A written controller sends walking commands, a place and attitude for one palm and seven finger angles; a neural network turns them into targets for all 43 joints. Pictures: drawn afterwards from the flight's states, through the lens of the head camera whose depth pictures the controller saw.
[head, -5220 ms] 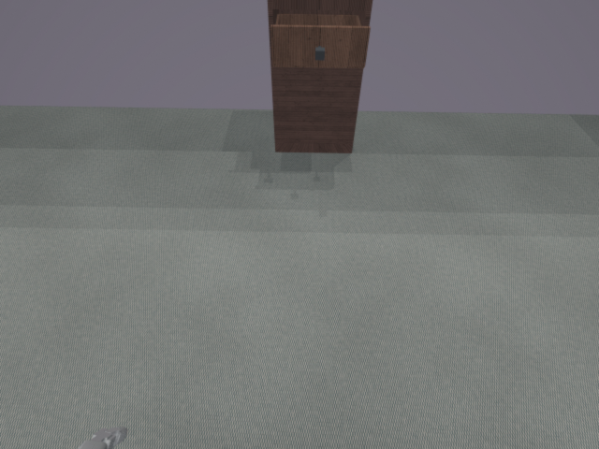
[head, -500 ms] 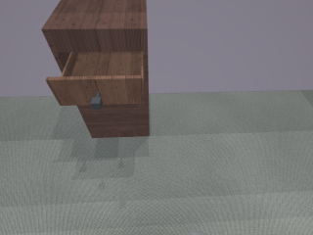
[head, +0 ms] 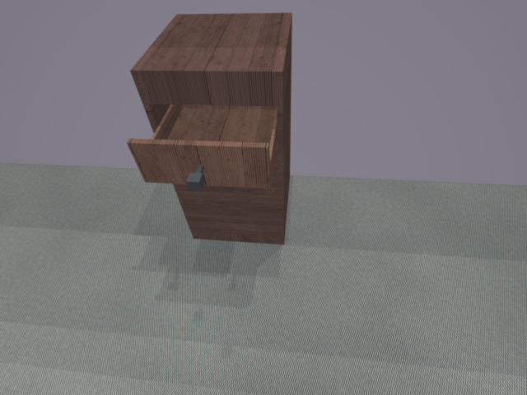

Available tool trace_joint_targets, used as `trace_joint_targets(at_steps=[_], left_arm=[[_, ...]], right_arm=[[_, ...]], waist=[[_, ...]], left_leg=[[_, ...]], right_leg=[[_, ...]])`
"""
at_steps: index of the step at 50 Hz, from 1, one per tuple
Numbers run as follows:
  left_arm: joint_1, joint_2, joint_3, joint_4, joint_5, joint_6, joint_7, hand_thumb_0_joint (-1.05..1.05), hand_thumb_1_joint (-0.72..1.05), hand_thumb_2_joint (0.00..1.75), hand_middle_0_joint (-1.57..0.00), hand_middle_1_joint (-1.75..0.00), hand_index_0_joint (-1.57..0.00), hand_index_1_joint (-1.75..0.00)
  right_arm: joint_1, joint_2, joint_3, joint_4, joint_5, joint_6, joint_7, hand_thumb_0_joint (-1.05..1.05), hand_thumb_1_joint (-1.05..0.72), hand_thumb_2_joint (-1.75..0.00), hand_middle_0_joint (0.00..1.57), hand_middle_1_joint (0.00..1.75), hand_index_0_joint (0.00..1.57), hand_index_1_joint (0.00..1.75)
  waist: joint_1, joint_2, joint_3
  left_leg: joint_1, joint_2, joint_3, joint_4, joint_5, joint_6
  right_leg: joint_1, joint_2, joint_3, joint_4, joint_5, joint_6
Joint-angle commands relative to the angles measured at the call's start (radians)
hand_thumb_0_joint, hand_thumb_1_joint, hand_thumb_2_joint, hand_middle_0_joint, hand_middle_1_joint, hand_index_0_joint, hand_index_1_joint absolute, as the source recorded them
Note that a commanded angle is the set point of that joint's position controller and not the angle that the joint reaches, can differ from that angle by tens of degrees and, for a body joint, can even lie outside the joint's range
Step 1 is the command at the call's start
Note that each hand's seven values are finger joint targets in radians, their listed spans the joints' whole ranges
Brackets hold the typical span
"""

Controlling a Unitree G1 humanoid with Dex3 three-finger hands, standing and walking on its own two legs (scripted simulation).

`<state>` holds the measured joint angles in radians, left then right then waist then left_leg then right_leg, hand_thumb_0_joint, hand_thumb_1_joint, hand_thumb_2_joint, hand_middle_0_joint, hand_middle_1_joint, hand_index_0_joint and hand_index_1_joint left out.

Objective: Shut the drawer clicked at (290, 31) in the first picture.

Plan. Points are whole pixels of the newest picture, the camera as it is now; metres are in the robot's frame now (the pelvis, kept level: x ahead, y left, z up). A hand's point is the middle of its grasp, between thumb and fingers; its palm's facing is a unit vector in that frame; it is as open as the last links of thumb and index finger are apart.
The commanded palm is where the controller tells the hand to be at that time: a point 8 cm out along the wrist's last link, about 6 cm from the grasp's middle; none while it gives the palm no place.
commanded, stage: take the last steps up to it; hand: left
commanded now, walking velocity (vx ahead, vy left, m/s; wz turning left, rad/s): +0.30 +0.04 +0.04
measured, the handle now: (197, 176) +0.66 +0.26 -0.13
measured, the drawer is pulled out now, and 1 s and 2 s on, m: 0.19 0.19 0.19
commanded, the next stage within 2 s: come to a stop and stand still in 0.76 s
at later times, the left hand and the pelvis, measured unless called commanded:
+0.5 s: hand out of the picture +0.13 +0.26 -0.18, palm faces +0.06 -0.98 -0.17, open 7.4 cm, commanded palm none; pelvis +0.11 +0.08 +0.00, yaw -1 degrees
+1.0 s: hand (194, 295) +0.34 +0.20 -0.17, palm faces -0.01 -0.97 -0.25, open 7.2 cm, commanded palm none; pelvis +0.26 +0.02 -0.01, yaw -3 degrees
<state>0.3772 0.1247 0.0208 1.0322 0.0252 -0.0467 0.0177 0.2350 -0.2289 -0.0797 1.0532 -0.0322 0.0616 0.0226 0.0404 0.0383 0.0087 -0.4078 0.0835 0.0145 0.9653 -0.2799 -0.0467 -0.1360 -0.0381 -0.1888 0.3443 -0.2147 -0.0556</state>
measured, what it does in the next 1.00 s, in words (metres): walks ahead: left foot, then right foot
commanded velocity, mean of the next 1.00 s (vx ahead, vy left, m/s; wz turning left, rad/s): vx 0.16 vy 0.02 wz -0.02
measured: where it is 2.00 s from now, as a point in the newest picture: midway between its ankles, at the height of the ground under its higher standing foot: outside the picture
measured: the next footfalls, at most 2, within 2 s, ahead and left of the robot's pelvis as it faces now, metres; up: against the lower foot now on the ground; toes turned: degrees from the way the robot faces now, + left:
left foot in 0.24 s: +0.10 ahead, +0.16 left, +0.00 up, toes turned +8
right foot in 0.76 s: +0.34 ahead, -0.07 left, +0.00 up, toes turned -10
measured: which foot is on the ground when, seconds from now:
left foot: up 0.00-0.22, down 0.24-0.76, up 0.78-1.00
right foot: down 0.00-0.26, up 0.28-0.74, down 0.76-1.00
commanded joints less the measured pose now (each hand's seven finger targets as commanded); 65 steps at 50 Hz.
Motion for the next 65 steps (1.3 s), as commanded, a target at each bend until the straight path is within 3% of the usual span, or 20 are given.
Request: trace_joint_targets(at_steps=[1,6,10,11,13,14,17,21,33,36,37,38,39,42,45,49,57,61,63,65], left_arm=[[0.116,0.175,0.045,0.014,0.007,-0.019,0.002,0.00,0.90,0.90,-0.20,-0.30,-0.20,-0.30],[0.120,0.181,0.049,0.060,0.009,-0.015,-0.003,0.00,0.90,0.90,-0.20,-0.30,-0.20,-0.30],[0.072,0.170,0.047,0.079,-0.003,-0.003,-0.007,0.00,0.90,0.90,-0.20,-0.30,-0.20,-0.30],[0.061,0.143,0.041,0.074,-0.005,0.001,-0.010,0.00,0.90,0.90,-0.20,-0.30,-0.20,-0.30],[0.009,0.070,0.022,0.021,-0.004,0.004,-0.017,0.00,0.90,0.90,-0.20,-0.30,-0.20,-0.30],[-0.034,0.091,0.027,-0.007,0.002,0.006,-0.013,0.00,0.90,0.90,-0.20,-0.30,-0.20,-0.30],[-0.041,0.085,0.036,0.032,0.006,0.012,-0.026,0.00,0.90,0.90,-0.20,-0.30,-0.20,-0.30],[-0.009,0.065,0.041,0.042,0.004,0.023,-0.028,0.00,0.90,0.90,-0.20,-0.30,-0.20,-0.30],[-0.310,0.077,0.032,-0.086,-0.007,0.027,-0.034,0.00,0.90,0.90,-0.20,-0.30,-0.20,-0.30],[-0.122,0.111,0.044,-0.030,-0.004,0.009,-0.027,0.00,0.90,0.90,-0.20,-0.30,-0.20,-0.30],[0.007,0.157,0.055,0.011,0.000,-0.004,-0.023,0.00,0.90,0.90,-0.20,-0.30,-0.20,-0.30],[0.106,0.251,0.080,0.038,0.005,-0.017,-0.011,0.00,0.90,0.90,-0.20,-0.30,-0.20,-0.30],[0.139,0.307,0.086,0.040,-0.017,-0.015,-0.008,0.00,0.90,0.90,-0.20,-0.30,-0.20,-0.30],[-0.070,0.206,0.058,-0.006,-0.022,-0.007,0.002,0.00,0.90,0.90,-0.20,-0.30,-0.20,-0.30],[-0.160,0.123,0.026,-0.020,-0.014,-0.016,0.012,0.00,0.90,0.90,-0.20,-0.30,-0.20,-0.30],[-0.143,0.156,0.031,-0.018,-0.004,0.005,0.023,0.00,0.90,0.90,-0.20,-0.30,-0.20,-0.30],[-0.142,0.218,0.063,-0.047,0.006,0.053,0.029,0.00,0.90,0.90,-0.20,-0.30,-0.20,-0.30],[-0.159,0.210,0.062,-0.053,-0.004,0.066,0.027,0.00,0.90,0.90,-0.20,-0.30,-0.20,-0.30],[-0.084,0.118,0.040,-0.062,-0.019,0.074,0.022,0.00,0.90,0.90,-0.20,-0.30,-0.20,-0.30],[-0.092,0.134,0.041,-0.061,-0.012,0.082,0.023,0.00,0.90,0.90,-0.20,-0.30,-0.20,-0.30]], right_arm=[[-0.118,-0.018,0.011,-0.096,0.006,-0.051,0.005,0.00,-0.90,-0.90,0.20,0.30,0.20,0.30],[-0.133,0.008,0.025,-0.095,0.013,-0.071,0.005,0.00,-0.90,-0.90,0.20,0.30,0.20,0.30],[-0.007,0.009,0.032,-0.049,0.015,-0.092,-0.006,0.00,-0.90,-0.90,0.20,0.30,0.20,0.30],[0.075,-0.026,0.025,-0.022,0.015,-0.101,-0.016,0.00,-0.90,-0.90,0.20,0.30,0.20,0.30],[0.266,-0.177,-0.012,0.018,0.006,-0.102,-0.035,0.00,-0.90,-0.90,0.20,0.30,0.20,0.30],[0.273,-0.192,-0.011,0.014,0.011,-0.093,-0.039,0.00,-0.90,-0.90,0.20,0.30,0.20,0.30],[0.116,-0.040,0.030,-0.012,0.014,-0.113,-0.046,0.00,-0.90,-0.90,0.20,0.30,0.20,0.30],[0.147,-0.011,0.035,-0.006,0.020,-0.145,-0.053,0.00,-0.90,-0.90,0.20,0.30,0.20,0.30],[0.249,-0.045,0.026,0.063,0.000,-0.130,-0.058,0.00,-0.90,-0.90,0.20,0.30,0.20,0.30],[0.228,-0.063,0.025,0.070,0.010,-0.125,-0.057,0.00,-0.90,-0.90,0.20,0.30,0.20,0.30],[0.215,-0.059,0.026,0.065,0.019,-0.127,-0.050,0.00,-0.90,-0.90,0.20,0.30,0.20,0.30],[0.269,-0.006,0.029,0.052,0.030,-0.128,-0.041,0.00,-0.90,-0.90,0.20,0.30,0.20,0.30],[0.279,0.004,0.033,0.029,0.035,-0.117,-0.046,0.00,-0.90,-0.90,0.20,0.30,0.20,0.30],[0.155,0.028,0.027,0.025,0.024,-0.100,-0.042,0.00,-0.90,-0.90,0.20,0.30,0.20,0.30],[0.209,0.073,0.043,0.057,0.019,-0.069,-0.047,0.00,-0.90,-0.90,0.20,0.30,0.20,0.30],[0.172,0.066,0.040,0.039,0.031,-0.032,-0.050,0.00,-0.90,-0.90,0.20,0.30,0.20,0.30],[-0.001,-0.001,0.011,-0.066,0.029,-0.012,-0.045,0.00,-0.90,-0.90,0.20,0.30,0.20,0.30],[0.059,0.001,0.015,-0.050,0.028,-0.035,-0.044,0.00,-0.90,-0.90,0.20,0.30,0.20,0.30],[0.034,-0.120,0.004,-0.081,0.012,-0.056,-0.050,0.00,-0.90,-0.90,0.20,0.30,0.20,0.30],[-0.043,-0.127,0.014,-0.108,0.007,-0.056,-0.064,0.00,-0.90,-0.90,0.20,0.30,0.20,0.30]], waist=[[0.030,-0.162,0.067],[0.029,-0.174,0.074],[-0.038,-0.147,0.055],[-0.076,-0.046,0.035],[-0.145,0.283,0.018],[-0.138,0.160,0.063],[-0.065,0.062,0.157],[-0.029,0.047,0.088],[-0.080,0.070,0.150],[0.006,0.026,0.030],[0.064,-0.032,-0.049],[0.080,-0.233,-0.176],[0.056,-0.285,-0.229],[0.002,-0.090,-0.030],[-0.078,-0.052,0.013],[-0.060,-0.117,-0.038],[-0.027,-0.225,-0.001],[-0.070,-0.175,-0.047],[-0.038,0.215,-0.063],[-0.026,0.138,-0.006]], left_leg=[[-0.169,0.012,0.023,-0.126,-0.033,0.016],[-0.060,-0.008,0.066,-0.282,-0.077,0.042],[0.260,-0.052,0.146,-0.519,0.037,0.052],[0.400,-0.024,0.108,-0.558,0.013,0.056],[0.530,0.320,-0.383,-0.793,-0.217,0.196],[0.479,0.367,-0.425,-0.809,-0.239,0.232],[0.279,0.245,-0.202,-0.838,-0.088,0.191],[0.342,0.179,-0.034,-0.795,0.383,0.175],[0.429,0.212,0.035,-0.699,0.603,0.196],[0.375,0.177,0.083,-0.463,0.753,0.150],[0.269,0.125,0.113,-0.293,0.630,0.116],[0.042,0.004,0.169,-0.012,0.189,0.068],[-0.042,-0.074,0.095,0.260,-0.326,0.054],[-0.093,0.025,-0.020,0.324,-0.167,0.064],[0.036,0.038,-0.019,0.141,-0.084,0.027],[0.076,-0.013,0.011,-0.069,-0.086,-0.005],[0.062,-0.053,-0.005,-0.146,-0.141,-0.005],[0.273,-0.042,0.012,-0.518,0.150,0.011],[0.290,0.264,-0.292,-0.664,0.504,0.125],[0.121,0.311,-0.287,-0.719,0.435,0.233]], right_leg=[[0.116,-0.295,0.319,-0.229,-0.202,-0.082],[0.070,-0.299,0.273,-0.202,-0.136,-0.098],[-0.105,-0.213,0.157,-0.076,-0.149,-0.041],[-0.202,-0.173,0.118,0.027,-0.170,-0.016],[-0.493,-0.010,0.014,0.524,-0.352,0.054],[-0.546,-0.040,0.100,0.651,-0.347,0.036],[-0.495,-0.102,0.157,0.763,-0.134,0.038],[-0.469,-0.084,0.144,0.769,-0.011,0.068],[-0.423,-0.045,0.082,0.349,-0.023,0.032],[-0.101,0.024,0.039,0.209,0.055,0.005],[0.105,-0.007,0.084,0.167,0.149,-0.010],[0.344,-0.254,0.393,0.128,0.322,-0.103],[0.348,-0.426,0.622,0.007,0.487,-0.212],[0.041,-0.330,0.446,-0.068,0.271,-0.172],[-0.160,-0.260,0.248,-0.080,0.532,-0.107],[-0.117,-0.237,0.211,-0.005,0.716,-0.109],[-0.092,-0.272,0.276,0.028,0.621,-0.147],[-0.136,-0.178,0.234,0.134,0.339,-0.045],[-0.253,-0.002,0.119,0.332,-0.202,0.064],[-0.215,0.010,0.216,0.566,-0.326,0.070]])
